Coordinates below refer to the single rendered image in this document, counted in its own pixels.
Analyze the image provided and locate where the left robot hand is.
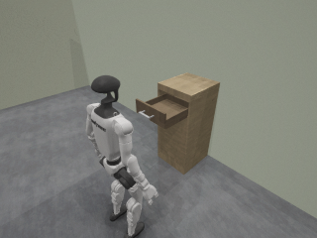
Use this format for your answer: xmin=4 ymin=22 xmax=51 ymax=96
xmin=95 ymin=150 xmax=104 ymax=160

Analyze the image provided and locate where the right robot forearm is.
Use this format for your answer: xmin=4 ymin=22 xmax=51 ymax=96
xmin=127 ymin=156 xmax=150 ymax=191

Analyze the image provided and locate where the right robot upper arm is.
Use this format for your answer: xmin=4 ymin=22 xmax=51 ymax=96
xmin=114 ymin=117 xmax=136 ymax=167

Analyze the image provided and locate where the right robot hand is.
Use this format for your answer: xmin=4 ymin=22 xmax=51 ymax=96
xmin=143 ymin=184 xmax=159 ymax=206

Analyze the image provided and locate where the robot left thigh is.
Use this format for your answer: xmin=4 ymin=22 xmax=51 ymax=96
xmin=99 ymin=156 xmax=124 ymax=193

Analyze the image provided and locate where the cabinet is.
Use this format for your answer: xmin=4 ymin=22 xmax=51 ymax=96
xmin=158 ymin=72 xmax=220 ymax=175

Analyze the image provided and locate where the handle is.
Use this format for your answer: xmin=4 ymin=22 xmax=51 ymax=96
xmin=138 ymin=110 xmax=154 ymax=120

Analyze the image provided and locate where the drawer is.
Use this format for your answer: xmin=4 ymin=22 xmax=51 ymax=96
xmin=136 ymin=93 xmax=189 ymax=130

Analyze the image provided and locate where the left robot forearm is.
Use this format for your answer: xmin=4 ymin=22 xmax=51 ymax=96
xmin=86 ymin=134 xmax=99 ymax=151

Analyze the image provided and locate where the left robot upper arm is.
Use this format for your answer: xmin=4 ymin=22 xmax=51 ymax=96
xmin=85 ymin=103 xmax=101 ymax=138

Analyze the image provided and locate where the humanoid robot head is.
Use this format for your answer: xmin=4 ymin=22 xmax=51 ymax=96
xmin=91 ymin=75 xmax=121 ymax=119

